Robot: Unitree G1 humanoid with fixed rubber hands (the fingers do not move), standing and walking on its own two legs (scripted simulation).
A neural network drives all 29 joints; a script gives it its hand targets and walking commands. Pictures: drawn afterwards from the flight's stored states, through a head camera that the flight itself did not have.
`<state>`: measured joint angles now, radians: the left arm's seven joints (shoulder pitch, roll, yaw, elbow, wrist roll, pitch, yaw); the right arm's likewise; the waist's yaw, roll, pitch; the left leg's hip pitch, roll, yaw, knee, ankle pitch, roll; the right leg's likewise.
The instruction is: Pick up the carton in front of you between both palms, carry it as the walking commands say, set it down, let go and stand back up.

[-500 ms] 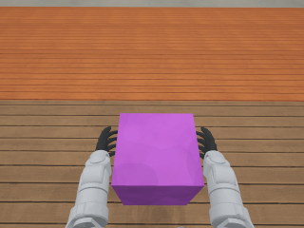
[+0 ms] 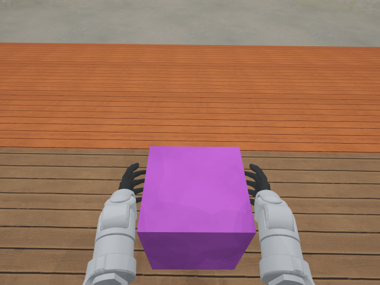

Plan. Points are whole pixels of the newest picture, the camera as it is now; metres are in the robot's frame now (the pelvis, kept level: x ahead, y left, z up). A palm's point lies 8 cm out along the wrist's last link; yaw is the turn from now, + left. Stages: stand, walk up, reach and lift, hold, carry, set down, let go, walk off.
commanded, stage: reach and lift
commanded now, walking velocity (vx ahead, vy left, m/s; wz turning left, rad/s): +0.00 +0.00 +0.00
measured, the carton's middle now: (193, 210) +0.30 +0.00 -0.04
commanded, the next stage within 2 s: hold in 0.72 s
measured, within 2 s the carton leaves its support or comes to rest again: neither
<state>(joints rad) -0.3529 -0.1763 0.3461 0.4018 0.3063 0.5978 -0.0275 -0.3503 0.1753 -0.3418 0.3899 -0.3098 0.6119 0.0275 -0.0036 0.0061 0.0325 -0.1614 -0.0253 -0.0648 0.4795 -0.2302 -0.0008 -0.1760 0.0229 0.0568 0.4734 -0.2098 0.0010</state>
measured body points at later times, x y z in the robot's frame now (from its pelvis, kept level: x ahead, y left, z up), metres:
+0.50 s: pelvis +0.02 +0.00 +0.01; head -0.01 +0.00 +0.46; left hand +0.32 +0.15 +0.03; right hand +0.32 -0.15 +0.03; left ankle +0.02 +0.12 -0.74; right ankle +0.04 -0.12 -0.74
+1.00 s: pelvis +0.01 +0.00 +0.01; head -0.03 +0.00 +0.46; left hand +0.31 +0.15 +0.05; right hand +0.31 -0.15 +0.05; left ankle +0.03 +0.12 -0.74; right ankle +0.04 -0.12 -0.74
